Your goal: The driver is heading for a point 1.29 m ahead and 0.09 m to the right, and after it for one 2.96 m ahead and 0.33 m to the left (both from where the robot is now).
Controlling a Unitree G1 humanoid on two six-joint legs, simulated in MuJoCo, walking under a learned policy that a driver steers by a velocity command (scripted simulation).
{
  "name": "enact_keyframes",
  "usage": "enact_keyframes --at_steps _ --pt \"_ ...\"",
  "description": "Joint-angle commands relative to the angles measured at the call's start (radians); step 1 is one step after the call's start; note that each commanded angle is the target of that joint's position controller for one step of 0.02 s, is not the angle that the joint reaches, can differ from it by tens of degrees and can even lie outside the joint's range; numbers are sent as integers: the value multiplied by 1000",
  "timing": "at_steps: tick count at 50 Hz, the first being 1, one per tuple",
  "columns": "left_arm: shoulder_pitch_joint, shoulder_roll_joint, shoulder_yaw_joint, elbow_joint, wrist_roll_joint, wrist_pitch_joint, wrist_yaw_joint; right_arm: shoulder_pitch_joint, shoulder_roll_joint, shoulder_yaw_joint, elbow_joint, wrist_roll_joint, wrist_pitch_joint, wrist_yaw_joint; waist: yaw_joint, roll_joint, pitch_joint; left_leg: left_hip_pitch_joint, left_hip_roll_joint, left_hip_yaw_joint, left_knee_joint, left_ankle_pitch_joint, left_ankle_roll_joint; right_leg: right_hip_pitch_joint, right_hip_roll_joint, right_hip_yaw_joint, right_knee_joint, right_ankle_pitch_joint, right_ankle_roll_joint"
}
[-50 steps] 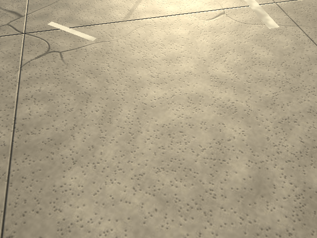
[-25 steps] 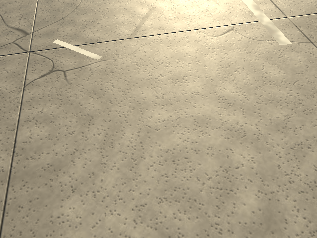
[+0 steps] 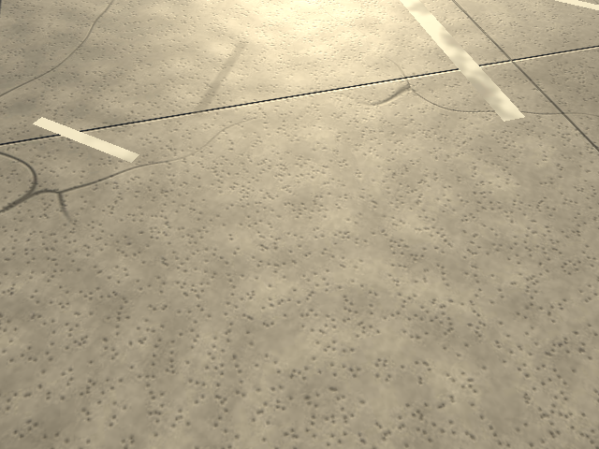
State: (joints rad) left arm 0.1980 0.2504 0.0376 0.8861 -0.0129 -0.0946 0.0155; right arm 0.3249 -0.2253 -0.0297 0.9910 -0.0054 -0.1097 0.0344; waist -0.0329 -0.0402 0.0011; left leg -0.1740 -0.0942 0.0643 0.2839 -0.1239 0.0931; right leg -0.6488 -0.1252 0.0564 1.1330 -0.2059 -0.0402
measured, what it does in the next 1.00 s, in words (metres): walks ahead: right foot, then left foot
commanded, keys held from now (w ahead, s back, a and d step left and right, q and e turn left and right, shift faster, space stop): w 1.00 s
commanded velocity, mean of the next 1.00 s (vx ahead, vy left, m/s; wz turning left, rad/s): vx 0.50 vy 0.00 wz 0.00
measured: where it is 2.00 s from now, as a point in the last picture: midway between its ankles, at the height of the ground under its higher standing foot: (309, 252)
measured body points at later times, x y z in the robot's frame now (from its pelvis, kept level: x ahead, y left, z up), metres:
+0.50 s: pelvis +0.27 -0.08 +0.00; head +0.29 -0.10 +0.45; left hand +0.33 +0.18 -0.12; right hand +0.36 -0.35 -0.14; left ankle +0.27 +0.08 -0.66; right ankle +0.29 -0.16 -0.74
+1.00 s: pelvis +0.55 -0.01 -0.01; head +0.57 +0.00 +0.44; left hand +0.58 +0.25 -0.15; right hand +0.67 -0.27 -0.13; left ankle +0.61 +0.07 -0.74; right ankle +0.45 -0.16 -0.65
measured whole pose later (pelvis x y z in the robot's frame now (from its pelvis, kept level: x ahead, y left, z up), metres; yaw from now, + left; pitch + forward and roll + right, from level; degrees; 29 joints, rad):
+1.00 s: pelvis +0.55 -0.01 -0.01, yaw +1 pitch +2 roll +0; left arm 0.31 0.25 0.05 0.97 -0.02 -0.10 0.00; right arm 0.17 -0.24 -0.05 0.90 0.00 -0.10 0.04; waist 0.00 -0.03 0.03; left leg -0.35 -0.03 0.06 0.47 -0.15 0.07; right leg -0.41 -0.05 0.03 1.18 -0.37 -0.05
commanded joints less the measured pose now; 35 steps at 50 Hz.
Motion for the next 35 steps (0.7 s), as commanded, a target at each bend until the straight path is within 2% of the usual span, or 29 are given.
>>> enact_keyframes --at_steps 1,5,8,10,12,13,14,15,16,17,18,19,20,21,22,23,25,29,32,35 --pt "33 42 12 -43 12 6 6 -39 -133 -22 -56 2 -16 -20 46 76 53 -94 284 -217 -202 66 172 -30 -43 3 -145 153 27" --pt "-125 29 6 -83 4 -5 -5 39 -160 -26 -39 17 -4 -34 -10 79 54 -11 267 -166 -185 82 127 -1 1 -34 -425 303 35" --pt "-214 32 2 -110 -7 -8 -21 94 -168 -29 -17 25 6 -34 -45 89 71 72 293 -166 -154 57 120 6 23 -47 -525 285 36" --pt "-251 41 2 -132 -10 -14 -35 114 -169 -31 -5 26 16 -36 -49 95 82 143 325 -180 -116 57 113 -2 31 -44 -574 226 18" --pt "-234 61 8 -140 -10 -23 -46 106 -181 -37 -3 27 27 -38 -26 107 71 188 350 -193 -64 100 97 47 46 -51 -616 147 -10" --pt "-187 78 16 -131 -9 -27 -48 89 -189 -40 -6 26 32 -39 7 118 47 192 348 -187 -11 197 86 125 67 -69 -636 117 -26" --pt "-78 108 35 -100 -7 -30 -46 67 -183 -36 -12 23 37 -39 67 115 -14 178 310 -153 117 363 65 274 101 -96 -659 106 -49" --pt "116 171 63 -45 -4 -32 -38 56 -149 -22 -27 11 38 -39 144 80 -142 70 248 -99 357 397 32 543 61 -49 -639 130 -93" --pt "276 288 91 -19 16 -28 -33 129 -56 8 -57 -1 22 -33 151 -130 -307 -296 114 -19 764 72 -38 946 -198 331 -659 94 -224" --pt "310 249 80 -4 12 -22 -39 167 -30 19 -42 19 -5 -27 141 -260 -394 -524 31 -125 976 -423 -52 1070 -297 683 -821 -28 -310" --pt "235 172 56 -18 6 -25 -41 88 -145 -10 -56 43 -22 -23 135 -160 -261 -618 100 -186 1064 -384 -29 961 -262 584 -836 -63 -256" --pt "140 129 42 -41 5 -23 -40 8 -165 -15 -80 50 -27 -24 109 -95 -163 -617 156 -159 1045 -287 -16 818 -222 424 -848 0 -216" --pt "63 100 31 -53 9 -22 -45 -30 -151 -18 -85 39 -22 -30 77 -22 -93 -573 196 -138 982 -207 -22 676 -175 314 -886 83 -196" --pt "27 74 23 -57 13 -24 -49 -33 -142 -26 -85 25 -9 -35 46 -24 -56 -518 226 -140 914 -154 -26 585 -133 235 -922 130 -176" --pt "22 63 20 -48 18 -25 -53 -13 -117 -25 -80 23 6 -36 24 -39 -42 -467 236 -136 883 -124 -32 528 -109 190 -951 155 -170" --pt "39 67 22 -35 18 -28 -54 3 -94 -23 -75 21 18 -37 15 -39 -35 -445 235 -126 865 -106 -39 499 -97 157 -969 203 -178" --pt "77 96 29 -11 18 -31 -47 -21 -89 -26 -88 17 29 -40 7 -23 -10 -484 239 -119 809 -50 -54 491 -91 106 -991 291 -190" --pt "139 113 32 18 15 -19 -24 -175 -80 -29 -140 10 28 -37 39 -14 25 -566 236 -111 581 128 -74 535 -80 47 -1012 324 -175" --pt "182 126 33 37 7 -14 -15 -283 -66 -23 -168 15 22 -29 72 -18 49 -529 208 -83 413 232 -72 550 -65 11 -1028 273 -156" --pt "237 132 36 67 1 -6 -12 -368 -66 -18 -195 22 18 -17 100 -18 80 -537 189 -72 321 227 -65 627 -89 9 -1014 245 -155"
Keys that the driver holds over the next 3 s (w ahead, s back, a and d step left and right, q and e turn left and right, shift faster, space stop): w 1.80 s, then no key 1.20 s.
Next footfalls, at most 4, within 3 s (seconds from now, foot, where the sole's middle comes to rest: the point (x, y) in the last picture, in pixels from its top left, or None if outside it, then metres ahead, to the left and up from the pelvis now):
0.30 right None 0.33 -0.17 -0.78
0.86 left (270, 395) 0.65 0.07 -0.78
1.44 right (355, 282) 0.97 -0.16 -0.78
1.96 left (267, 206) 1.26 0.08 -0.78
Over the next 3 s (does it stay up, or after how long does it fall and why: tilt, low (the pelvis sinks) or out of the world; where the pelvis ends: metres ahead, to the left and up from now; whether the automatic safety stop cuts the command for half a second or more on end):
stays up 1.20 -0.03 -0.01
